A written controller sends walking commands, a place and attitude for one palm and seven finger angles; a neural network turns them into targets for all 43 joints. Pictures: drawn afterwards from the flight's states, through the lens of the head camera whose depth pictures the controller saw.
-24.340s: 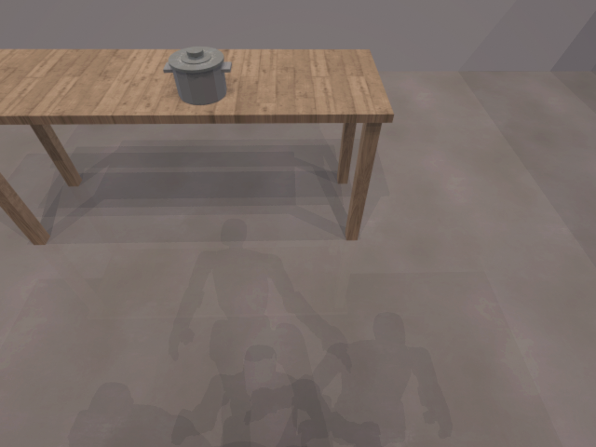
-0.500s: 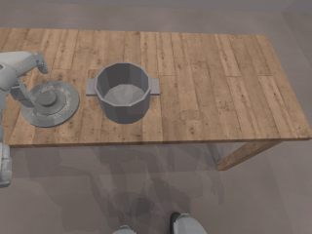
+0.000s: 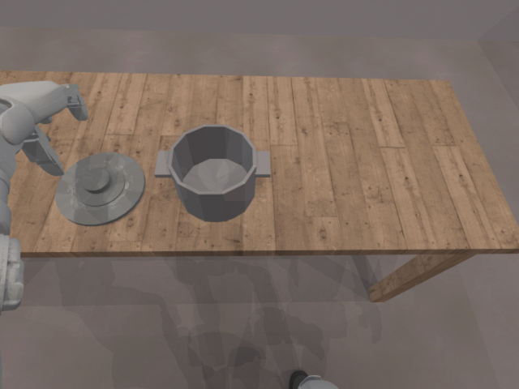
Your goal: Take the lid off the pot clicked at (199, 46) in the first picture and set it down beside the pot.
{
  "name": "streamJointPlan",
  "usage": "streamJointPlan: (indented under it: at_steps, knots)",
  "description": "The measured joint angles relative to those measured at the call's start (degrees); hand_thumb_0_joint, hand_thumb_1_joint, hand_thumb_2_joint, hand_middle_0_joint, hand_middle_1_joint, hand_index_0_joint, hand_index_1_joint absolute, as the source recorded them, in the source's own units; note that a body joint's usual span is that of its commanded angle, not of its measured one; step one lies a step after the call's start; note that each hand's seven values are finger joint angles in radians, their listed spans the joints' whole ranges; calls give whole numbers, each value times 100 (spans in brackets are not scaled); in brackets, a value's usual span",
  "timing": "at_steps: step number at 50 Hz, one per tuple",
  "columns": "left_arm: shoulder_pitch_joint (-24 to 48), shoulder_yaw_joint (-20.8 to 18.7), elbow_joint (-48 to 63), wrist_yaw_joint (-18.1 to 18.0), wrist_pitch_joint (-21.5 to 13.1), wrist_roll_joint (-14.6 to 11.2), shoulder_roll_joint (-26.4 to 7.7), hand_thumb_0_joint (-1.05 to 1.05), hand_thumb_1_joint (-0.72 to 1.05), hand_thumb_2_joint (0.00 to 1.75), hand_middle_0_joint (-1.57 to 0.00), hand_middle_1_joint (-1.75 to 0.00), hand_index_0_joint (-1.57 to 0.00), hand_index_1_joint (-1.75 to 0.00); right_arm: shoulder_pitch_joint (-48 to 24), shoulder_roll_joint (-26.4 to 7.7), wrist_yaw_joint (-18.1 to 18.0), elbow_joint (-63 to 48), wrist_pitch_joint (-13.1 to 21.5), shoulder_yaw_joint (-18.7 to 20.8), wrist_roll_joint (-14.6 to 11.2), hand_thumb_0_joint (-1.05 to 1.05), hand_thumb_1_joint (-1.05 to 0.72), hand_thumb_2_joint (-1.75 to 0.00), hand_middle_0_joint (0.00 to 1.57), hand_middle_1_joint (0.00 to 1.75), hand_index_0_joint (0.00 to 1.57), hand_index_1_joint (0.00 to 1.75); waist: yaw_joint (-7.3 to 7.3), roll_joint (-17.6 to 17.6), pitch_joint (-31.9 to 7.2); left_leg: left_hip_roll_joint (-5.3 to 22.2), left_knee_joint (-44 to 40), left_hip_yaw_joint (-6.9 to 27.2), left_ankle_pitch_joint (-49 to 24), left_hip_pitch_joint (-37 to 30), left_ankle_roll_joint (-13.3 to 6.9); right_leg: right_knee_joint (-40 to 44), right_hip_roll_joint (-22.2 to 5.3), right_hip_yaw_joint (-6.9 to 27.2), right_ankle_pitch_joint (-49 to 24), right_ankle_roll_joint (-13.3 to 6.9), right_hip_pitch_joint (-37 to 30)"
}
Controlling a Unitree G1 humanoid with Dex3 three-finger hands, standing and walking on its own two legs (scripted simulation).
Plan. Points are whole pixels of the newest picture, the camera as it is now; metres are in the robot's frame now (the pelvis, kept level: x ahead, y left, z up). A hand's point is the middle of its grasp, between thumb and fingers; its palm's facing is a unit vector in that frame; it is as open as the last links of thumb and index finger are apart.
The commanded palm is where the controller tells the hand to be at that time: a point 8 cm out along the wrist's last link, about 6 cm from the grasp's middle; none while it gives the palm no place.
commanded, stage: raise the empty hand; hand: left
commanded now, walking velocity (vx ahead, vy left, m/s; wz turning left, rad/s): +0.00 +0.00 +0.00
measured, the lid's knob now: (97, 181) +0.49 +0.29 -0.07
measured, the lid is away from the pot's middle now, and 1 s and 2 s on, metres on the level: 0.23 0.23 0.23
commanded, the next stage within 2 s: draw the hand back to the body in 0.06 s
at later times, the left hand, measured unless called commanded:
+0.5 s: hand (40, 155) +0.44 +0.30 +0.09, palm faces -0.40 -0.04 -0.92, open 10.8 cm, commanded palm +0.42 +0.29 +0.15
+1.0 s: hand (49, 149) +0.40 +0.25 +0.14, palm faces +0.35 -0.88 -0.30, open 10.4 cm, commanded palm +0.34 +0.28 +0.16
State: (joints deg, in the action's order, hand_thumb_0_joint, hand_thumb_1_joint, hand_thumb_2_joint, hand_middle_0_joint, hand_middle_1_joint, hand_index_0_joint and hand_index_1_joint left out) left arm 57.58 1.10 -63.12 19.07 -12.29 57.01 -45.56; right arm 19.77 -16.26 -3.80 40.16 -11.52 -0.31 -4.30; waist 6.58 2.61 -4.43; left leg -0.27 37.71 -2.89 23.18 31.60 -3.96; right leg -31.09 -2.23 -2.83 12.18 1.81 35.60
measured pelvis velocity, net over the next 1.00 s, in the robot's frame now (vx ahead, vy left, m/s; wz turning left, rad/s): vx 0.01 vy -0.02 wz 0.01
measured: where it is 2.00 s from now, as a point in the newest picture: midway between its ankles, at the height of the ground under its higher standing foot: outside the picture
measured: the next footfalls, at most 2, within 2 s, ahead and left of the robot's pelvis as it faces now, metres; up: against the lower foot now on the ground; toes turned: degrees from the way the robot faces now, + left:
none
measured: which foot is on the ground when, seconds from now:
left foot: down 0.00-1.00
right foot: down 0.00-1.00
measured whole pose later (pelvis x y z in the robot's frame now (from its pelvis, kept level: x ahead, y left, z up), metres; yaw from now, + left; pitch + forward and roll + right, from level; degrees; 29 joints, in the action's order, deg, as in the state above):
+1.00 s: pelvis +0.01 -0.02 +0.02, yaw +1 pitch +2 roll -2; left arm 24.5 -15.5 -30.3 -4.8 -6.3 0.6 -24.9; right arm 16.2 -14.1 -4.0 39.2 0.9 -1.8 -2.6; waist 1.5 1.7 1.0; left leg 0.4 25.1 -2.5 19.7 7.7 -1.9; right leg -22.0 -1.1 -3.3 10.9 1.3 13.2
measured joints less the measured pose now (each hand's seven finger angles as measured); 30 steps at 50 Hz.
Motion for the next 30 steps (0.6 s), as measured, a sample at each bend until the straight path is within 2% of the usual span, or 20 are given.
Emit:
streamJointPlan:
  at_steps: [4, 7, 16, 20, 25, 30]
  knots:
    - [63, 40, -136, 36, -11, -81, -34, 0, 19, 22, -26, -104, -27, -104, -14, -27, 1, 6, 15, -21, -26, 0, -91, -90, 21, 30, 21, 29, -16, -9, -18, -1, -57, -2, -14, -65, 4, 32, 0, 2, 1, 20, -52]
    - [-10, 61, -15, 115, -8, -45, -40, 0, 19, 22, -26, -104, -27, -104, -35, -38, 9, 0, -8, 8, -15, 0, -91, -90, 21, 30, 21, 29, -29, -13, 3, 1, -86, -1, -25, -96, 13, 49, 4, 2, -3, 10, -78]
    - [-487, -187, 484, 63, -164, -86, 8, 0, 19, 22, -26, -104, -27, -104, -57, -44, 43, -66, -82, 80, 22, 0, -91, -90, 21, 30, 21, 29, -60, 2, 56, -14, -240, 9, -91, -273, 30, 157, -5, -5, -38, -7, -241]
    - [-810, -267, 735, -51, -217, -229, 116, 0, 19, 22, -26, -104, -27, -104, -74, -30, 113, -94, -141, 100, 22, 0, -91, -90, 21, 30, 21, 29, -120, 30, 59, -33, -369, 20, -134, -464, 25, 257, -18, -15, -59, 3, -425]
    - [-1176, -189, 1068, -127, -146, -262, 265, 0, 19, 22, -26, -104, -27, -104, -196, 2, 188, -139, -177, 99, 14, 0, -91, -90, 21, 30, 21, 29, -217, 59, 97, -62, -526, 34, -198, -711, 26, 364, -41, -27, -85, 1, -659]
    - [-1545, -221, 1363, -240, -146, -417, 400, 0, 19, 22, -26, -104, -27, -104, -374, 24, 232, -209, -118, 81, 1, 0, -91, -90, 21, 30, 21, 29, -313, 113, 109, -92, -674, 53, -265, -961, 21, 471, -67, -43, -119, 18, -901]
